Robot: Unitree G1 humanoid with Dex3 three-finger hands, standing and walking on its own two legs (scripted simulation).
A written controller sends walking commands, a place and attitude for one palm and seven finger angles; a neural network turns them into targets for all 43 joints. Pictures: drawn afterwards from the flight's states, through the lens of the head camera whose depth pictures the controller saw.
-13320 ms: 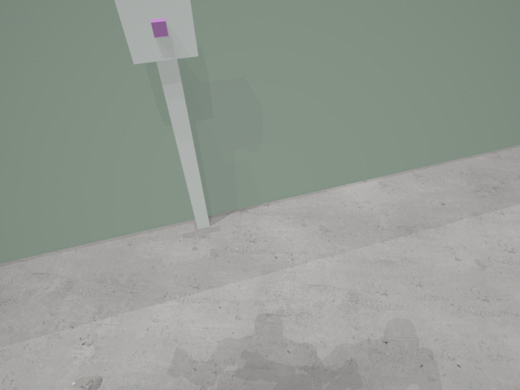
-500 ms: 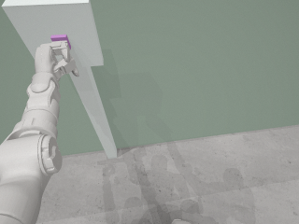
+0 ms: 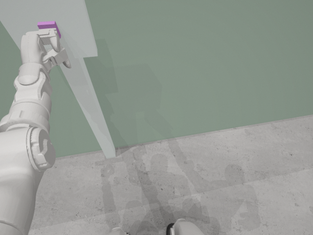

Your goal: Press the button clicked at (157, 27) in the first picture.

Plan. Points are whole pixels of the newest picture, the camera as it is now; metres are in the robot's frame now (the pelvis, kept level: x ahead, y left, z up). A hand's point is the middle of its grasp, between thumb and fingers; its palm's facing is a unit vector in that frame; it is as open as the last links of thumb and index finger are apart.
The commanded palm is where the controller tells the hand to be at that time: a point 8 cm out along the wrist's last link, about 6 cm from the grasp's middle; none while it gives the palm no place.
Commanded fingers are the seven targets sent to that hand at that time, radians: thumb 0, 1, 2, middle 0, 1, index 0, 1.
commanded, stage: pull the fist back off the button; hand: left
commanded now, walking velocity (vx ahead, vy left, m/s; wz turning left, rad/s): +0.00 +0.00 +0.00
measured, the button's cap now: (50, 28) +0.58 +0.19 +0.19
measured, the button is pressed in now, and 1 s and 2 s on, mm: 10 0 0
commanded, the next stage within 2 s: draw the hand back to the body in 1.02 s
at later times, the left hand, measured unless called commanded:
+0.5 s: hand (65, 58) +0.51 +0.16 +0.15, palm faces +0.10 -0.99 -0.01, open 3.2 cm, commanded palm +0.47 +0.21 +0.15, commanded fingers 0.00 0.90 0.90 -1.30 -1.50 -1.30 -1.50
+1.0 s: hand (57, 84) +0.43 +0.17 +0.15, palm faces +0.11 -0.99 -0.01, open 3.1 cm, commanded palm +0.41 +0.21 +0.15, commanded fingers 0.00 0.90 0.90 -1.30 -1.50 -1.30 -1.50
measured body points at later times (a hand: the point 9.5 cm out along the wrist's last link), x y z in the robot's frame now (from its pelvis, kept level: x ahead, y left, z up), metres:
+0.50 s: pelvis +0.03 +0.00 +0.01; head +0.08 -0.01 +0.45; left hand +0.50 +0.22 +0.16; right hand +0.06 -0.27 -0.11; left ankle +0.03 +0.12 -0.71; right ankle +0.04 -0.13 -0.71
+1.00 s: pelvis +0.05 -0.01 +0.02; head +0.05 -0.03 +0.47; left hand +0.42 +0.22 +0.16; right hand +0.21 -0.25 -0.08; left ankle +0.03 +0.12 -0.71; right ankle +0.04 -0.13 -0.71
